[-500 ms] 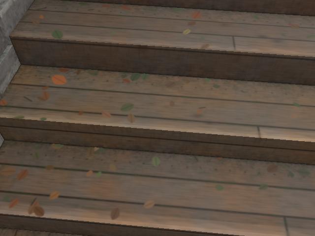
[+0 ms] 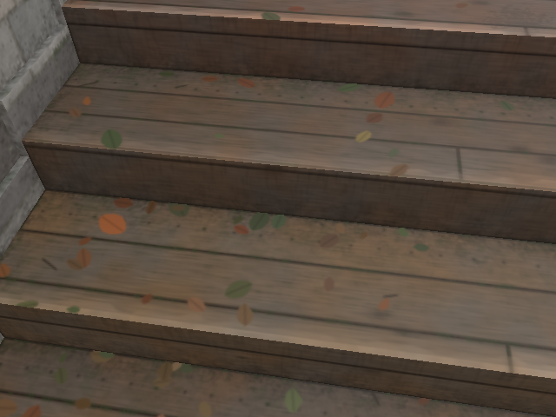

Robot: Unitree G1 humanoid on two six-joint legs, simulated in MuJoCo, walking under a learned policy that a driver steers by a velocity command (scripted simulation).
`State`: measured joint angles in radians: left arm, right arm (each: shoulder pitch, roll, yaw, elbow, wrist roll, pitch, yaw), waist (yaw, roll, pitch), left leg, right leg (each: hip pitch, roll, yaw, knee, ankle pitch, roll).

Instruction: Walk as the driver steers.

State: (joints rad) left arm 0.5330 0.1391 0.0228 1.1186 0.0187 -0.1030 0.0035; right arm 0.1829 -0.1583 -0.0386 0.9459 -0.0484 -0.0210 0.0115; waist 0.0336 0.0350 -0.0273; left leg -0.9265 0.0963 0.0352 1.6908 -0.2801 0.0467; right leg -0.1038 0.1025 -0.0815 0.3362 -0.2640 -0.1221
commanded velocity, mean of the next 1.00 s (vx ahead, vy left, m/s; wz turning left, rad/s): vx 0.50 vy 0.00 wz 0.00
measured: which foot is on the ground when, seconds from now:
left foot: up 0.00-0.24, down 0.26-0.84, up 0.86-1.00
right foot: down 0.00-0.28, up 0.30-0.80, down 0.82-1.00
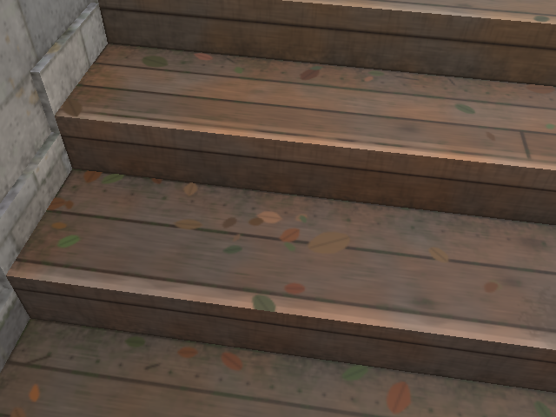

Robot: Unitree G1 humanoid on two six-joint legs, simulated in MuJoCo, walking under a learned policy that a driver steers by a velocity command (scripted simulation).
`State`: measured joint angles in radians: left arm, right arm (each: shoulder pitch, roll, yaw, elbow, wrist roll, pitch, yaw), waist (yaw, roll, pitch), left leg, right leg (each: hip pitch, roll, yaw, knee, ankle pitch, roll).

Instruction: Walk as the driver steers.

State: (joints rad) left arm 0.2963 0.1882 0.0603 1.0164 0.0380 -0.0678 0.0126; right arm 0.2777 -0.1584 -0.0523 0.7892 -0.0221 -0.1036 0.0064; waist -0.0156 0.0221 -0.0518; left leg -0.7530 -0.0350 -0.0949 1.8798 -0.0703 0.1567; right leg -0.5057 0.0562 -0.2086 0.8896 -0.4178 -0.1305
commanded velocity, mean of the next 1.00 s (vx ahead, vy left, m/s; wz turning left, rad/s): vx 0.35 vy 0.00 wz -0.22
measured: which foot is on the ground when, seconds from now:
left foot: up 0.00-0.34, down 0.36-0.94, up 0.96-1.00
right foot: down 0.00-0.40, up 0.42-0.88, down 0.90-1.00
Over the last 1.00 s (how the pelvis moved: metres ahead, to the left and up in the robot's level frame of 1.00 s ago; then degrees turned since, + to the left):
0.62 0.03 0.26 2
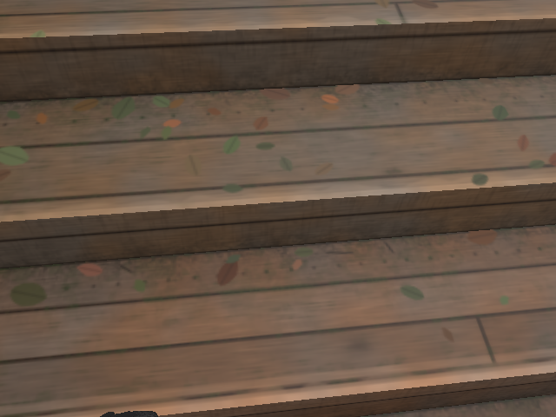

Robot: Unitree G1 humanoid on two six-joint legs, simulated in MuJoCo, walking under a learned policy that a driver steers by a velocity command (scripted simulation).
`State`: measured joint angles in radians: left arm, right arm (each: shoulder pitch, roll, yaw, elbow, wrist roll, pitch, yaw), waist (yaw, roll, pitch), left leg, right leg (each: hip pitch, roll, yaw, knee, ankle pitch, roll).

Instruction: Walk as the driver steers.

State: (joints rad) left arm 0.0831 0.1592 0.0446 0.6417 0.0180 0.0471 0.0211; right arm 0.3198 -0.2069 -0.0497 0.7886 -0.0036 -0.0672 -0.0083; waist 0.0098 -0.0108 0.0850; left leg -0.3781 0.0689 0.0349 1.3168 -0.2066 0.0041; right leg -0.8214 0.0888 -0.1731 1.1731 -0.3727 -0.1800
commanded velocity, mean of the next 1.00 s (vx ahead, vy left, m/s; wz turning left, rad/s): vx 0.02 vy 0.00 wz -0.21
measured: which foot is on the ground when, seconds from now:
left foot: up 0.00-0.60, down 0.62-1.00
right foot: down 0.00-0.64, up 0.66-0.88, down 0.90-1.00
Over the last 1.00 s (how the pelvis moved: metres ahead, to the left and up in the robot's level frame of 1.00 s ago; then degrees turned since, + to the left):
0.55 -0.01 0.26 -16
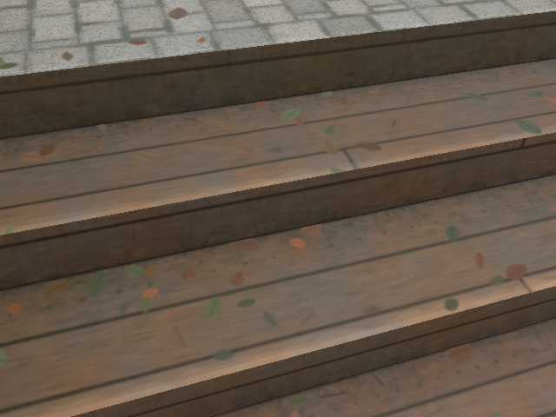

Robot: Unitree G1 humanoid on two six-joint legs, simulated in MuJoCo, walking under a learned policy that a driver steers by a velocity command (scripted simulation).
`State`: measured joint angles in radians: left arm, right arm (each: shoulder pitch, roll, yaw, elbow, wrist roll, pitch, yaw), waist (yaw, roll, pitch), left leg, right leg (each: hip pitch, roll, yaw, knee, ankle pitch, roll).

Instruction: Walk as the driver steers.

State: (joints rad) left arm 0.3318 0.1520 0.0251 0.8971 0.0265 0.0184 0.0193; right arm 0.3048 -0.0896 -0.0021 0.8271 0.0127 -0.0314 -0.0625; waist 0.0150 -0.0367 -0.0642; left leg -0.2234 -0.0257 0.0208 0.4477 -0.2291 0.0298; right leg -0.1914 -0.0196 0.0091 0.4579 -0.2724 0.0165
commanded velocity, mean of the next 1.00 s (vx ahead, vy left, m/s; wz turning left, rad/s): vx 0.00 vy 0.00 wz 0.00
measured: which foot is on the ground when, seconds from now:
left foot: down 0.00-1.00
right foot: down 0.00-1.00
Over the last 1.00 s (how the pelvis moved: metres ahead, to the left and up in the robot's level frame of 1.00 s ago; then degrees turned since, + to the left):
0.16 0.09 0.12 -11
